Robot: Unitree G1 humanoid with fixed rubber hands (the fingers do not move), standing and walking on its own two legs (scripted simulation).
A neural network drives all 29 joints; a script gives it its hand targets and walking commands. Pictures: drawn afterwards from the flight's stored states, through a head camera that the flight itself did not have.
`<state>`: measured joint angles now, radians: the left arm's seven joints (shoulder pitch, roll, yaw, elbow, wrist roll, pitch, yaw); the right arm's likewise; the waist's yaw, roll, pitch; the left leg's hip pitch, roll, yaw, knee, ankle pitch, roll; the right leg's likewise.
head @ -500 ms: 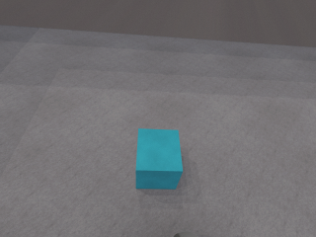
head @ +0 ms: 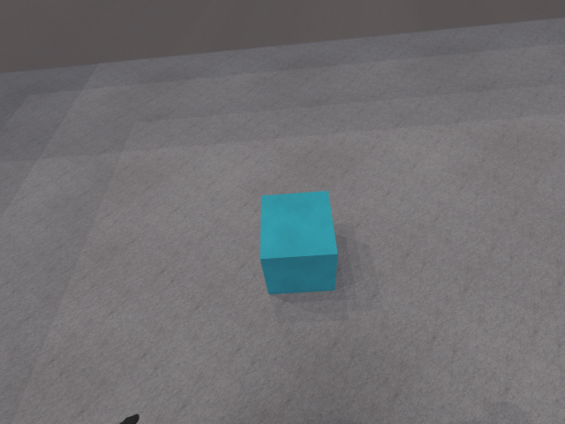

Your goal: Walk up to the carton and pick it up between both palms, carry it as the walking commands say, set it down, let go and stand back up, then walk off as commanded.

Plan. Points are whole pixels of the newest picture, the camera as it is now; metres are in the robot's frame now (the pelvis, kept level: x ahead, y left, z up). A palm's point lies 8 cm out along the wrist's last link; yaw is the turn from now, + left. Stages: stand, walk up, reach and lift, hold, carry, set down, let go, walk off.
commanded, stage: walk off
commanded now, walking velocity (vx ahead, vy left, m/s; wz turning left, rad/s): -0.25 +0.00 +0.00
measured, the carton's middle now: (298, 243) +0.85 -0.01 -0.65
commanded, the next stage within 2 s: none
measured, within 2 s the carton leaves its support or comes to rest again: neither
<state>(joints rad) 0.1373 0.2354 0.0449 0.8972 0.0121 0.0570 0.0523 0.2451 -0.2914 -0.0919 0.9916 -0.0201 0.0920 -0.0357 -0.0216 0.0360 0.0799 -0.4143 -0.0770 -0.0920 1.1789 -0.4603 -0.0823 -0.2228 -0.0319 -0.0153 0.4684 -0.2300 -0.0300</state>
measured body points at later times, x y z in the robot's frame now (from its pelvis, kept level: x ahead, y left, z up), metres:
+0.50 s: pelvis -0.15 +0.04 +0.00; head -0.12 +0.08 +0.45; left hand -0.13 +0.32 -0.16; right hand -0.04 -0.23 -0.11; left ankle -0.11 +0.14 -0.74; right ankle -0.23 -0.11 -0.65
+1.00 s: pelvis -0.30 +0.00 +0.00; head -0.27 -0.02 +0.45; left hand -0.19 +0.27 -0.11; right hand -0.27 -0.27 -0.16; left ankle -0.38 +0.15 -0.66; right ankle -0.26 -0.09 -0.74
